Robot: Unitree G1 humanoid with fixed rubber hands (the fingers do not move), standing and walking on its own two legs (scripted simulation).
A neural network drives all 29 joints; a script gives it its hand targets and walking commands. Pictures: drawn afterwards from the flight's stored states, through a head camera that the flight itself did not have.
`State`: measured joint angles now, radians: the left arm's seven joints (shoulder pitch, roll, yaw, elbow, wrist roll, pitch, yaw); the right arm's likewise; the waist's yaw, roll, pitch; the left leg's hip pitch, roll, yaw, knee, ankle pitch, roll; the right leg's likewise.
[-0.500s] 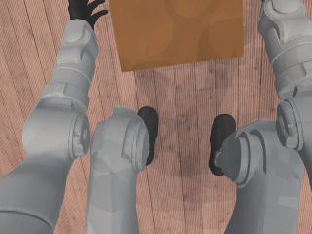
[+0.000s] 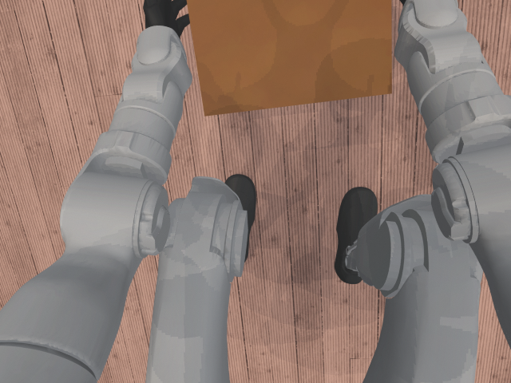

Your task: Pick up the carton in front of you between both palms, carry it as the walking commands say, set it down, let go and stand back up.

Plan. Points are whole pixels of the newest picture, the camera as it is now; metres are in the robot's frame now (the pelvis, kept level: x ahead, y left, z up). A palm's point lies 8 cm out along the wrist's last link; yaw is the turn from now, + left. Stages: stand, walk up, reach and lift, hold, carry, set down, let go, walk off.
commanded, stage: reach and lift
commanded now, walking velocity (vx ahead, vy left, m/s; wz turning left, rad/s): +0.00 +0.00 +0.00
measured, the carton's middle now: (287, 33) +0.51 +0.04 -0.26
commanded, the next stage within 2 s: none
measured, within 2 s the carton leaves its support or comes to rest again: leaves its support in 0.14 s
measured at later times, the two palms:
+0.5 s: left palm (119, 22) +0.47 +0.17 -0.04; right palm out of the picture +0.52 -0.12 -0.03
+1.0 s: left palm out of the picture +0.45 +0.17 +0.11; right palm out of the picture +0.48 -0.13 +0.12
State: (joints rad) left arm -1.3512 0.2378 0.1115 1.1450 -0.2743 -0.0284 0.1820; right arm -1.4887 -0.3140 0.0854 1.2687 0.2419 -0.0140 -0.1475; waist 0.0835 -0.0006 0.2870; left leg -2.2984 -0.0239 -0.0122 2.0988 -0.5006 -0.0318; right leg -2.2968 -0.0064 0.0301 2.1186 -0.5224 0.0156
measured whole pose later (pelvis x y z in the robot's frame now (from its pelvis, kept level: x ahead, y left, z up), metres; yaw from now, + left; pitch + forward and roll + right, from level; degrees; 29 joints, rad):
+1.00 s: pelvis +0.02 +0.00 +0.16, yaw -1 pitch +39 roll +0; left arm -0.80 -0.05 0.46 0.59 0.17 0.38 0.06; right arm -0.88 0.04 -0.39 0.66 -0.20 0.35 -0.06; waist 0.04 -0.02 -0.22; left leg -1.80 -0.04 -0.06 1.59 -0.47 -0.04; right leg -1.80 0.06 0.04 1.60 -0.48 0.02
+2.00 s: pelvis +0.10 +0.00 +0.39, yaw +0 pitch -2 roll +0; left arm -0.30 -0.16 0.30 0.40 0.28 0.60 0.01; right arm -0.32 0.17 -0.31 0.42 -0.26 0.58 -0.01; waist 0.00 -0.01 -0.05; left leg -0.23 -0.02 -0.06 0.48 -0.22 -0.01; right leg -0.22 0.02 0.07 0.48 -0.23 0.01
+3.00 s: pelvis +0.10 +0.00 +0.40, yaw +0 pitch -6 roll +0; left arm -0.27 -0.15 0.25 0.27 0.29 0.70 -0.01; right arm -0.30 0.16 -0.25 0.29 -0.28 0.69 0.01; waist 0.00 -0.01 0.03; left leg -0.08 -0.02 -0.07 0.37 -0.18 -0.01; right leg -0.06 0.02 0.07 0.36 -0.19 0.01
